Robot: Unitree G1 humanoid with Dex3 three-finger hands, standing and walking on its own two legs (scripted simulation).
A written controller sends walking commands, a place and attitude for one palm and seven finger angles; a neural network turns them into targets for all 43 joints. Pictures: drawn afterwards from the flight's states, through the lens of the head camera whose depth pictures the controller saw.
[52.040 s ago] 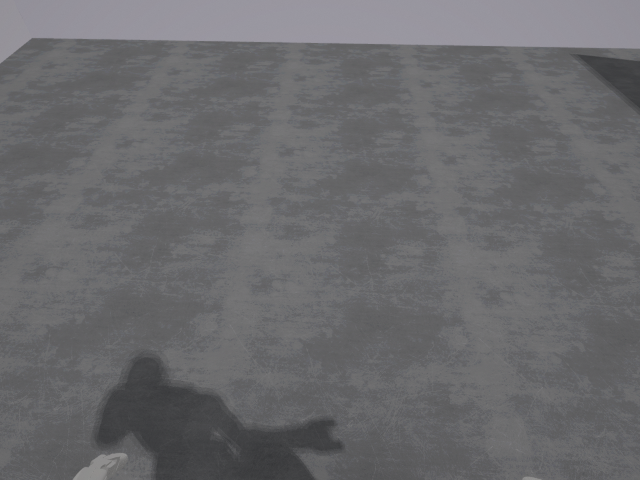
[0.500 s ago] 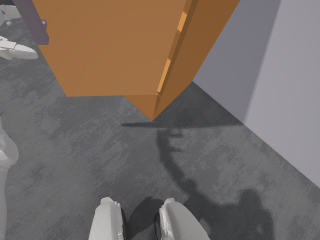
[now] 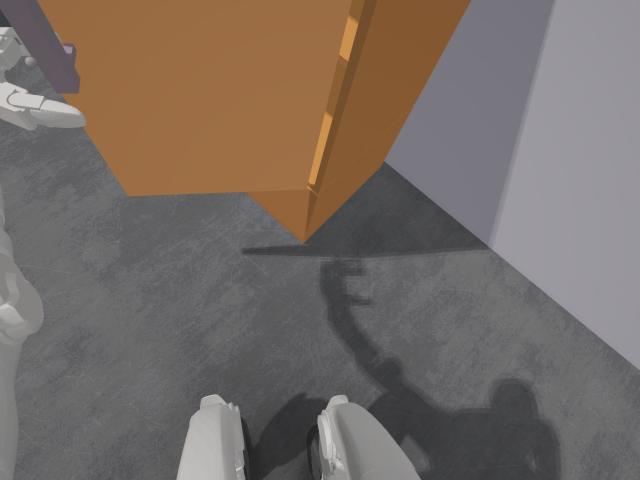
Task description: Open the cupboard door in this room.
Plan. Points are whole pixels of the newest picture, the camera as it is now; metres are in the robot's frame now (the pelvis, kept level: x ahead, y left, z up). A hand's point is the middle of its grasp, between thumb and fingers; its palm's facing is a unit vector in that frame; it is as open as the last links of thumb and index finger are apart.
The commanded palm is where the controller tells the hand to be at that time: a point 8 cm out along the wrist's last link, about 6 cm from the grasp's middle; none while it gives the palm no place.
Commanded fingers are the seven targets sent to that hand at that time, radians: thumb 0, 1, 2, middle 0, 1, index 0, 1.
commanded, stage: slide the fingers in behind the handle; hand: left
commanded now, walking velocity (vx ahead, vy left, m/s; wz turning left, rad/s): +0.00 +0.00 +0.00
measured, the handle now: (44, 26) +0.61 +0.24 +0.09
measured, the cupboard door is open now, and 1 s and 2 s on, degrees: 49 48 53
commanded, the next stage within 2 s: close the thumb around the handle in 0.76 s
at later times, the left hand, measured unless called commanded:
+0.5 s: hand (53, 59) +0.56 +0.22 +0.09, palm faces +0.04 -1.00 +0.00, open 14.0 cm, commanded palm +0.56 +0.24 +0.08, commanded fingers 0.00 -0.50 0.30 -0.30 -1.20 -0.30 -1.20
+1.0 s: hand (56, 59) +0.56 +0.22 +0.09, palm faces +0.03 -1.00 -0.01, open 13.5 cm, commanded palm +0.55 +0.24 +0.08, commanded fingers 0.00 -0.05 0.49 -0.33 -1.25 -0.33 -1.25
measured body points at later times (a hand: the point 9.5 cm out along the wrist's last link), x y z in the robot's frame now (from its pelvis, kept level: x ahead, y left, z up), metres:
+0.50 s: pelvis +0.00 +0.00 +0.00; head +0.17 +0.04 +0.42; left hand +0.56 +0.28 +0.09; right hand -0.03 -0.26 -0.10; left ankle +0.04 +0.10 -0.64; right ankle -0.01 -0.11 -0.64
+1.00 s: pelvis +0.00 +0.01 +0.00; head +0.17 +0.04 +0.42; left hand +0.56 +0.27 +0.10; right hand -0.04 -0.25 -0.09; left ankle +0.04 +0.10 -0.64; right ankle -0.01 -0.11 -0.64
